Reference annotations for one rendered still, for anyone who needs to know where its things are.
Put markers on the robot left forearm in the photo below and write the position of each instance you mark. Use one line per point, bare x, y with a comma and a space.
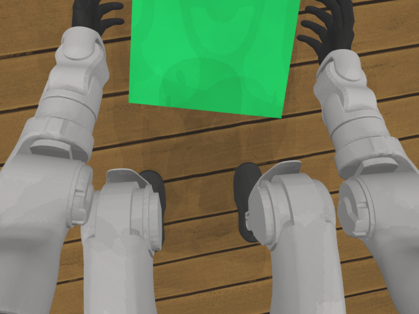
68, 108

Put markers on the robot right forearm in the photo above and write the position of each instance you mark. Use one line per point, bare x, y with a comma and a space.
362, 142

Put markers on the left robot upper arm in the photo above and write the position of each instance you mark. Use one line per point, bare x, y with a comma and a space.
41, 198

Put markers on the carton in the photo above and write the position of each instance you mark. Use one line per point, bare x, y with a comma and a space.
228, 56

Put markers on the right robot upper arm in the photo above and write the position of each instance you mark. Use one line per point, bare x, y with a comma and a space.
382, 210

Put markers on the left robot foot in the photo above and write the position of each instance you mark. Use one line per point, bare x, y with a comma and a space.
157, 183

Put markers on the robot right thigh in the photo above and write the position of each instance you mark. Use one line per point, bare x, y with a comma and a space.
306, 271

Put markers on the right robot hand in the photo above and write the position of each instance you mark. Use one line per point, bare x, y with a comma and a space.
339, 33

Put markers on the left robot hand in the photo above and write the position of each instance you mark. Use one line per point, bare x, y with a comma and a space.
88, 13

